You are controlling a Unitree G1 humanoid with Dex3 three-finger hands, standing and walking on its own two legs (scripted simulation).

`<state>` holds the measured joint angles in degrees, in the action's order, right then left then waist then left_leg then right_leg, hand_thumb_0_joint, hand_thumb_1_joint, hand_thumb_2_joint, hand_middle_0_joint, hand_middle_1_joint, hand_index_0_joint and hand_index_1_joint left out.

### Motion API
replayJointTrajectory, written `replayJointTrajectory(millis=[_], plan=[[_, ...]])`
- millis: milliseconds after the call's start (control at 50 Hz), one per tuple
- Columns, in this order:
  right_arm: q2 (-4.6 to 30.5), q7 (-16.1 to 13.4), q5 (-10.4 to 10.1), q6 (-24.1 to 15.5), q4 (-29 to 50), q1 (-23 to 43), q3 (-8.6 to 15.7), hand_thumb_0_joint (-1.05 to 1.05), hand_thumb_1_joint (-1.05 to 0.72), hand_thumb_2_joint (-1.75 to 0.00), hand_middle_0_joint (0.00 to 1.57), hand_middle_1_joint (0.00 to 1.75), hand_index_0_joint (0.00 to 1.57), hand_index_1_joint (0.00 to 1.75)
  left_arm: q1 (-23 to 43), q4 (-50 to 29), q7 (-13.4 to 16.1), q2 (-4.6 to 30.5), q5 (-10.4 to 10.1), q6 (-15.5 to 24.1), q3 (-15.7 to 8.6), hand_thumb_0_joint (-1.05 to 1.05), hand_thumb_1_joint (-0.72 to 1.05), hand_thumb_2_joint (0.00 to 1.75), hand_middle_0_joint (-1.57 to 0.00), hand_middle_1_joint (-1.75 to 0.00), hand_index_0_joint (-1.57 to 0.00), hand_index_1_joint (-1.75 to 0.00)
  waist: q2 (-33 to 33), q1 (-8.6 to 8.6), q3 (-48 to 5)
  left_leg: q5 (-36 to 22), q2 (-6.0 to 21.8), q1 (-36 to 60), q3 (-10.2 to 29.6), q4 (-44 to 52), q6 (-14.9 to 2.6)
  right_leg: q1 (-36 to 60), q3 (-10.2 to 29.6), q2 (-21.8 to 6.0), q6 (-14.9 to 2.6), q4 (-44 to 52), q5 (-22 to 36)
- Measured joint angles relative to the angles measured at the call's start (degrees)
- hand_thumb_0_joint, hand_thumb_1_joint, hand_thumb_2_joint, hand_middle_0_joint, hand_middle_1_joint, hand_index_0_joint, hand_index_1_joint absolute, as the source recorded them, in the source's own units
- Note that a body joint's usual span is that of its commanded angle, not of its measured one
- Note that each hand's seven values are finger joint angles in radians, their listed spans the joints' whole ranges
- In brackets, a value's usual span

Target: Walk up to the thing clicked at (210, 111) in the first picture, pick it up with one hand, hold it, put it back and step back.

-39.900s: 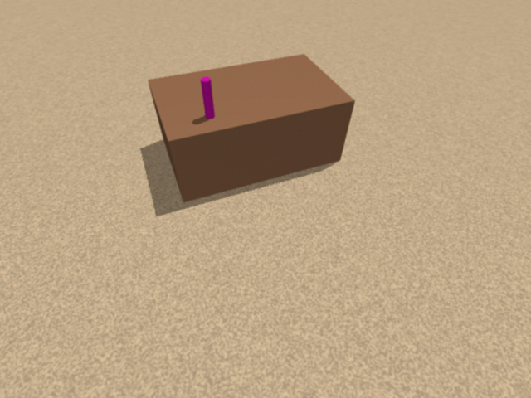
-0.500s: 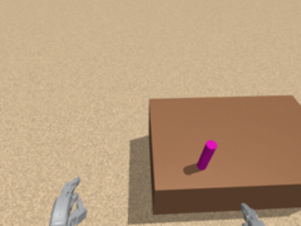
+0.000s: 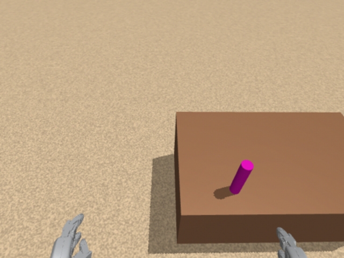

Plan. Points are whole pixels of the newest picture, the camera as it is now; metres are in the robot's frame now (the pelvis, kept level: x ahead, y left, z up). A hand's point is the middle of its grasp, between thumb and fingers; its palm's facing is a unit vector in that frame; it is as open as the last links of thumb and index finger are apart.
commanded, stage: home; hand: right
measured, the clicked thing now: (240, 178) +0.48 -0.22 -0.23
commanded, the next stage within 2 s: stand in 1.68 s
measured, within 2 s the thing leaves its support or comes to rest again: neither
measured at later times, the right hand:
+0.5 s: hand out of the picture +0.16 -0.19 -0.04, palm faces +0.05 +0.97 -0.22, open 17.1 cm
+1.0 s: hand out of the picture +0.17 -0.19 -0.04, palm faces +0.04 +0.97 -0.22, open 16.9 cm
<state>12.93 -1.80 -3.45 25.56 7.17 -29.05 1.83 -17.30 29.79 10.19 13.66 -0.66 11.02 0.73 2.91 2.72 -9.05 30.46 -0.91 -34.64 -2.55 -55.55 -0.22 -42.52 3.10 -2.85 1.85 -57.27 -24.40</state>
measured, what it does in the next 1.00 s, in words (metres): stands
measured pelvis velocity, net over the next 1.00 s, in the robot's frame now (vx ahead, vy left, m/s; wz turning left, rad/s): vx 0.01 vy -0.01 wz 0.00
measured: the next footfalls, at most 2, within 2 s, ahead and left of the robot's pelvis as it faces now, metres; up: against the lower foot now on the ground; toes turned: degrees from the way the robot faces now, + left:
none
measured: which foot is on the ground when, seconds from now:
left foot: down 0.00-1.00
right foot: down 0.00-1.00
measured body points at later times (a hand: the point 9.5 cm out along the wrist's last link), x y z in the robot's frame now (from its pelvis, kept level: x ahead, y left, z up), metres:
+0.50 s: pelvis +0.00 -0.01 +0.00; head +0.01 -0.01 +0.45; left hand +0.16 +0.24 -0.06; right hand +0.16 -0.24 -0.03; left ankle -0.03 +0.12 -0.68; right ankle +0.04 -0.14 -0.68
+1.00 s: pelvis +0.01 -0.01 +0.00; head +0.02 -0.01 +0.45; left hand +0.17 +0.24 -0.06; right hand +0.17 -0.24 -0.02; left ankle -0.03 +0.12 -0.68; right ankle +0.04 -0.14 -0.68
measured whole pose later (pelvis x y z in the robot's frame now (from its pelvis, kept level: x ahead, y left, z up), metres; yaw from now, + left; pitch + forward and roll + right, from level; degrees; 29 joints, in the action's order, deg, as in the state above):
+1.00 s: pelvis +0.01 -0.01 +0.00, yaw +0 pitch +10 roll +2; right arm 13.1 -1.7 -3.2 26.1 7.9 -28.8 1.7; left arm -16.1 30.2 10.5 13.0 -0.4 11.6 1.0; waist 2.9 2.4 -9.2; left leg 30.6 -0.7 -34.1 -2.3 -54.7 0.3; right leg -42.3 2.8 -2.7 1.3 -57.3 -25.1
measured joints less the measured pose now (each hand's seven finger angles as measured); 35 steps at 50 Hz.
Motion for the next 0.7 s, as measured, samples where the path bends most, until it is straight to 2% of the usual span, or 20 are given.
replayJointTrajectory(millis=[700], plan=[[0.2,0.2,0.3,0.5,0.7,0.1,0.0,-0.01,0.44,-0.11,0.06,0.06,0.06,0.07,1.1,0.8,0.4,-0.7,0.3,1.1,0.3,0.02,0.9,0.9,-0.2,-0.31,-0.2,-0.3,0.1,-0.41,0.2,-0.1,0.4,0.1,0.2,0.5,0.71,-0.3,-0.3,0.4,-0.71,-0.3,-0.3]])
